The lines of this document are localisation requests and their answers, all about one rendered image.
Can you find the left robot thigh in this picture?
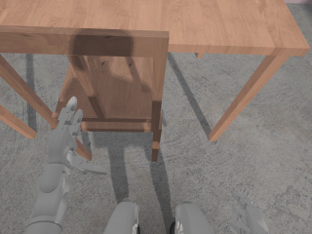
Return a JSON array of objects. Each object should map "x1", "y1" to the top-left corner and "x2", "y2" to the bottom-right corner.
[{"x1": 103, "y1": 202, "x2": 139, "y2": 234}]

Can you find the left robot hand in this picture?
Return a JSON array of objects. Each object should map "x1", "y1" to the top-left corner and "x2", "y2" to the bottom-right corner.
[{"x1": 47, "y1": 96, "x2": 107, "y2": 175}]

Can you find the left robot forearm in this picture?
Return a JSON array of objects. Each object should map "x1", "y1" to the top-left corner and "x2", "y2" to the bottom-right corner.
[{"x1": 23, "y1": 163, "x2": 71, "y2": 234}]

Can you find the chair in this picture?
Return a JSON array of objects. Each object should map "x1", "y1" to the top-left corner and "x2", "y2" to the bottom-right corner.
[{"x1": 0, "y1": 25, "x2": 170, "y2": 162}]

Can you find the table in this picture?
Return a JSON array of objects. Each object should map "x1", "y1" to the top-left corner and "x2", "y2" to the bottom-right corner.
[{"x1": 0, "y1": 0, "x2": 311, "y2": 141}]

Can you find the left robot shin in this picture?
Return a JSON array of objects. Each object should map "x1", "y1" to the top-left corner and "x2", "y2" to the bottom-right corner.
[{"x1": 122, "y1": 198, "x2": 137, "y2": 234}]

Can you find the right robot hand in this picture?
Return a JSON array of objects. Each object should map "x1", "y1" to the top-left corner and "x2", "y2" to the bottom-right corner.
[{"x1": 229, "y1": 190, "x2": 269, "y2": 234}]

